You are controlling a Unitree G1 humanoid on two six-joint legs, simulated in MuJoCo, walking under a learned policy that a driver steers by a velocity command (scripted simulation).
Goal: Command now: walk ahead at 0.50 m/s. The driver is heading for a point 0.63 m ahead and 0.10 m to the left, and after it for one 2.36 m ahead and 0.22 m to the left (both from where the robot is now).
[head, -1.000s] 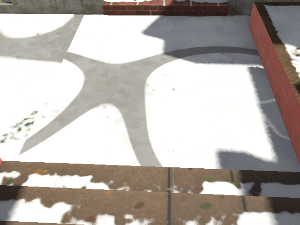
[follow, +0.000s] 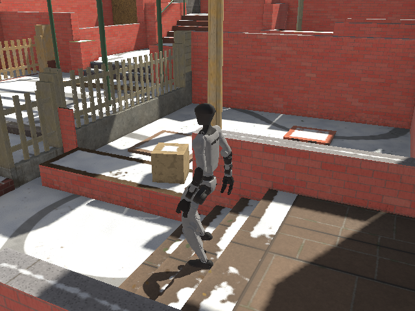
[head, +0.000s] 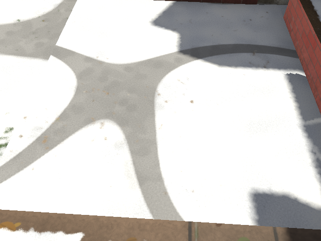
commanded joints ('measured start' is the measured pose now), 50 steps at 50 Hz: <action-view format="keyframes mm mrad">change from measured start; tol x64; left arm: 1 136 35 18 8 2 13 -29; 50 175 53 -18 -33 -2 18 25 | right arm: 1 -11 -87 -12 -44 13 -34 -12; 50 -189 -113 -13 -143 9 19 -31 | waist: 1 88 117 30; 50 53 0 -77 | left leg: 1 -140 269 -305 -209 307 169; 12 33 217 -259 138 167 119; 18 -829 -30 -158 1543 -488 38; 32 -292 42 -164 85 1029 -5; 39 -255 102 -74 -311 799 9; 44 966 410 -371 134 1831 258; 50 -28 308 -323 -243 999 236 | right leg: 1 25 -49 51 -154 425 -22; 12 237 -31 -34 -905 483 -30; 18 1360 -413 354 -611 679 -301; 24 210 -179 85 -920 64 -164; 37 518 -172 -58 -588 -176 -109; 41 628 -137 -113 -42 323 -117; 44 -207 35 -102 845 -771 0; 50 79 -60 5 10 -86 54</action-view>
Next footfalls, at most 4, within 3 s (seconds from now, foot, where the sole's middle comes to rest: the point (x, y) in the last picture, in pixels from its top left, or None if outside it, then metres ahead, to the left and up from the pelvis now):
0.30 right None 0.32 -0.13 -0.92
0.84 left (141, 240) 0.61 0.10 -1.08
1.32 right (180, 213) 0.78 -0.11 -1.13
1.50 right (176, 214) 0.82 -0.09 -1.24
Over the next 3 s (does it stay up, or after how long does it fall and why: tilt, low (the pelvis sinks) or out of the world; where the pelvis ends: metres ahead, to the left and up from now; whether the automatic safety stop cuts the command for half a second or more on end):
stays up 0.79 0.00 -0.48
